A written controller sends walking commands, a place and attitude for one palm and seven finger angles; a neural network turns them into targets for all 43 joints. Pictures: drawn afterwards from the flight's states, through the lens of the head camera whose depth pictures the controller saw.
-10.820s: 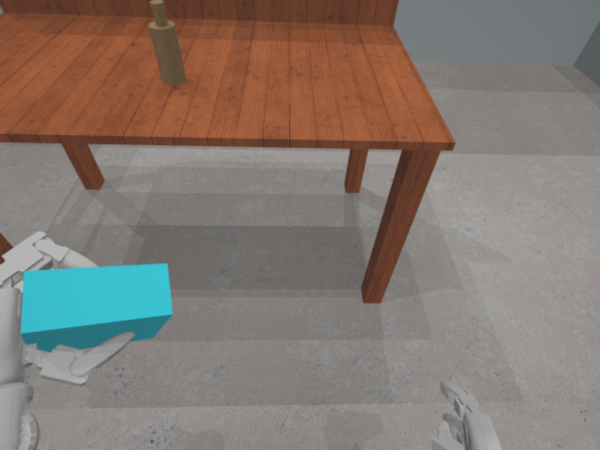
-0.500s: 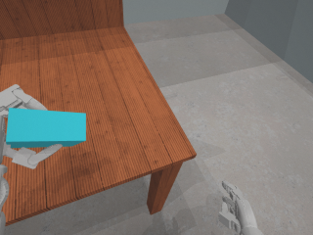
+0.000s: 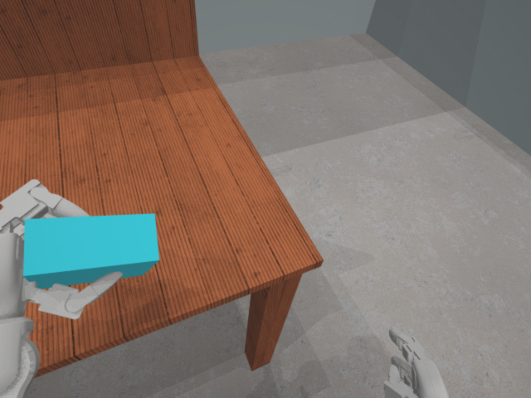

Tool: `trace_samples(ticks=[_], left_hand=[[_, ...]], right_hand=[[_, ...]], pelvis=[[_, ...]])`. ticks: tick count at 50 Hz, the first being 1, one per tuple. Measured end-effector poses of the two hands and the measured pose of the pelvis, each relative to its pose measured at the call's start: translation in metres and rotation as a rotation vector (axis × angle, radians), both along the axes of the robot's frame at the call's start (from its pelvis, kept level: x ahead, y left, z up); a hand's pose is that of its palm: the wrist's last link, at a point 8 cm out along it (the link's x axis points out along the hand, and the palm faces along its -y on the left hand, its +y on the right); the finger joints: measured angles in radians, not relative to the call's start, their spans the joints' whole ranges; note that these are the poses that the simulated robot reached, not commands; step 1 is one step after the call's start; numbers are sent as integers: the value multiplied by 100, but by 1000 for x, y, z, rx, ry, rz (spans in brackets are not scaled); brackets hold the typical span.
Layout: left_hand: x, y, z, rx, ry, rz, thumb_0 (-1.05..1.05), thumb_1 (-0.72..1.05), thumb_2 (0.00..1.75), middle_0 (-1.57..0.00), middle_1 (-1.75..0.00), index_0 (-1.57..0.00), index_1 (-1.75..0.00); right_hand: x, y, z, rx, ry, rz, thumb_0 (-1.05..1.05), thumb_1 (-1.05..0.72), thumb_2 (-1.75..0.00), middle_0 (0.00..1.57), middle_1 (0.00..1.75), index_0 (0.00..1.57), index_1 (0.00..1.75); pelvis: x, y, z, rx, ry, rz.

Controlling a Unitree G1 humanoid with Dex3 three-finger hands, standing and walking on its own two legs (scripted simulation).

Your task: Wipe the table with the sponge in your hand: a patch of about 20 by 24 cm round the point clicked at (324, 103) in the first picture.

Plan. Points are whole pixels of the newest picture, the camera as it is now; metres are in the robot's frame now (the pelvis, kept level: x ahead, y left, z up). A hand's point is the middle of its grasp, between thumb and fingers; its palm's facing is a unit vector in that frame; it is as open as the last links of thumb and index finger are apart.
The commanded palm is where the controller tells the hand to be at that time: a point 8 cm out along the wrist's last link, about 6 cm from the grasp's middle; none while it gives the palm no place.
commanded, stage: come to a stop and stand still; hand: left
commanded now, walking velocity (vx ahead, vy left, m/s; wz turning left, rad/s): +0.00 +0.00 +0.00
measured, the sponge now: (112, 250) +0.24 +0.21 +0.14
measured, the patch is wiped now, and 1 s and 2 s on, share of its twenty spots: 0.00 0.00 0.00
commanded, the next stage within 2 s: look again from close up in 0.08 s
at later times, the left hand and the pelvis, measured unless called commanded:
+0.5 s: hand (65, 248) +0.23 +0.25 +0.15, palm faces +0.38 -0.86 -0.35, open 9.6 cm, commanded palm +0.17 +0.29 +0.18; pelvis +0.01 +0.01 +0.00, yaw +0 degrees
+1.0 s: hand (68, 283) +0.19 +0.23 +0.15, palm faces +0.42 -0.66 -0.62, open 9.6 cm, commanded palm +0.16 +0.28 +0.19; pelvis -0.02 -0.04 -0.01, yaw +5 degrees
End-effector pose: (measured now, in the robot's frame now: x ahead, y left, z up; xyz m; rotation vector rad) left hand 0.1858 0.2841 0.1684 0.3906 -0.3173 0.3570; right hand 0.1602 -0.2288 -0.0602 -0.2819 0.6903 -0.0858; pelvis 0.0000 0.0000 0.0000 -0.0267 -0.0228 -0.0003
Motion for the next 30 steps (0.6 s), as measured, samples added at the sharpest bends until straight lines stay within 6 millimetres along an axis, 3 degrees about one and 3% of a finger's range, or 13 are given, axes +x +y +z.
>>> trace_samples(ticks=[4, 13, 23, 30], left_hand=[[6, -7, 2, 26, 11, -56, -1, -43, 101, -79, -137, -78, -137], [5, 11, 5, 73, 52, -9, -1, -44, 101, -79, -137, -78, -137], [4, 9, -3, 12, 52, 2, -1, -44, 101, -79, -137, -78, -137], [9, 12, 9, 81, 24, -18, -1, -44, 101, -79, -137, -78, -137]], right_hand=[[8, 2, 4, 6, -27, -17, 2, -90, -90, 20, 30, 20, 30], [18, 10, 4, 21, -21, -16, 2, -90, -90, 20, 30, 20, 30], [23, 19, 2, 21, -7, 8, 2, -90, -90, 20, 30, 20, 30], [22, 22, 3, 18, -14, 6, 2, -90, -90, 20, 30, 20, 30]], pelvis=[[3, 1, 0, 1, 4, -4], [9, 4, 1, 4, 6, -2], [10, 6, 1, 2, -1, 4], [8, 7, 0, -1, -1, 19]])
